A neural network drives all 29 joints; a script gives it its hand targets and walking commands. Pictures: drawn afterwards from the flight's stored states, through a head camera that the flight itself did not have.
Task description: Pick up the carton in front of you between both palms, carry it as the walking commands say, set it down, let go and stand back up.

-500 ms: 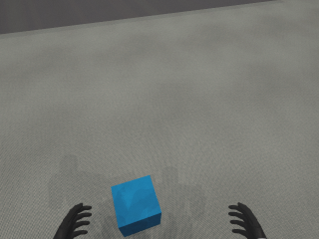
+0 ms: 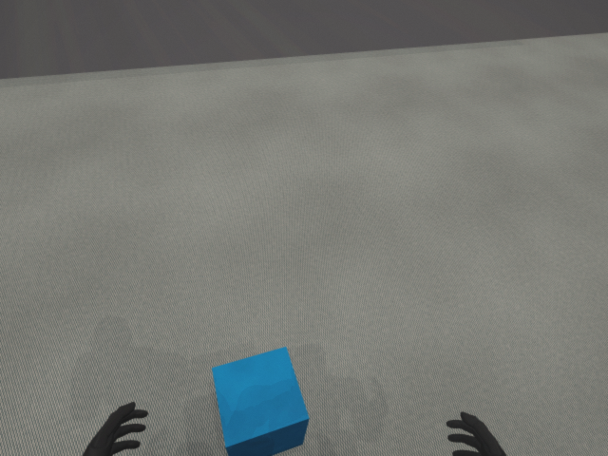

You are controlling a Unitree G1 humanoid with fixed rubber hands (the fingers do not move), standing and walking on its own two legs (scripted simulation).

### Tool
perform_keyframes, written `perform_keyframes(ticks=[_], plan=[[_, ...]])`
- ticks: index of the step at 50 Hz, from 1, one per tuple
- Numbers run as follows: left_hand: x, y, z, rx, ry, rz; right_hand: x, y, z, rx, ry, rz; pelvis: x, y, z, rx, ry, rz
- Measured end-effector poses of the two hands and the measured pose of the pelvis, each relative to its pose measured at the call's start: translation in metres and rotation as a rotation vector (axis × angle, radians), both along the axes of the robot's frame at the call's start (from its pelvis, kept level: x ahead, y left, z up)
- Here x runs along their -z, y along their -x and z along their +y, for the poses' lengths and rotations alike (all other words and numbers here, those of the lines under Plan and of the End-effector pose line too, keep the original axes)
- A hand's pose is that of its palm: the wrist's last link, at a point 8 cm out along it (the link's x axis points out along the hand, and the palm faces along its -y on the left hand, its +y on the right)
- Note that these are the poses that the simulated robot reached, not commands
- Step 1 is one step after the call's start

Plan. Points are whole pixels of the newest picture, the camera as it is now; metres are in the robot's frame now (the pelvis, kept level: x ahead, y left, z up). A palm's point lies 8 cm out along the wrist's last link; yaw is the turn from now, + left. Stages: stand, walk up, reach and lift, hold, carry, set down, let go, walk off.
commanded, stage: stand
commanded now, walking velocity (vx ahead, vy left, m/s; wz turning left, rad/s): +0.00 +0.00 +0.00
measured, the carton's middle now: (259, 408) +0.41 +0.09 -0.64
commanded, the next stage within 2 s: none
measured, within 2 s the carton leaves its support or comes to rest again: neither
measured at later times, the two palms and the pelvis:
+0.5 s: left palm out of the picture +0.16 +0.30 -0.10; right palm out of the picture +0.13 -0.28 -0.08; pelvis +0.02 +0.02 +0.00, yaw -2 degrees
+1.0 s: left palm out of the picture +0.11 +0.31 -0.10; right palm out of the picture +0.09 -0.30 -0.08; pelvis +0.00 +0.01 +0.01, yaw -2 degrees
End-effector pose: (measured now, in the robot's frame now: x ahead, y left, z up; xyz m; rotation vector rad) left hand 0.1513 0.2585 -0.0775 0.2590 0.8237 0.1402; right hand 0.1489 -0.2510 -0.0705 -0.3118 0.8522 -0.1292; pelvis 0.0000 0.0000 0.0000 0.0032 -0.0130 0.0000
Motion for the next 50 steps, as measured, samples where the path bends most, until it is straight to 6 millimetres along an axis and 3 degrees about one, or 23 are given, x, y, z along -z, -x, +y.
perform_keyframes(ticks=[5, 9, 26, 50], plan=[[0.015, 0.01, 0.025, 0.005, -0.029, 0.054, -0.003, 0.016, -0.027, 0.06, 0.084, 0.048, 0.001, -0.004, 0.007, 0.013, 0.003, 0.014], [0.021, 0.013, 0.036, 0.011, -0.043, 0.098, -0.005, 0.02, -0.036, 0.093, 0.111, 0.068, 0.0, -0.01, 0.012, 0.022, 0.005, 0.017], [0.02, -0.006, 0.042, 0.035, -0.069, 0.118, 0.006, 0.019, -0.025, 0.123, 0.077, 0.108, -0.002, -0.019, 0.019, 0.04, 0.004, 0.004], [0.024, 0.039, 0.049, 0.015, -0.089, 0.227, 0.01, 0.057, -0.044, 0.145, 0.089, 0.202, -0.009, -0.002, 0.014, 0.038, 0.006, -0.023]])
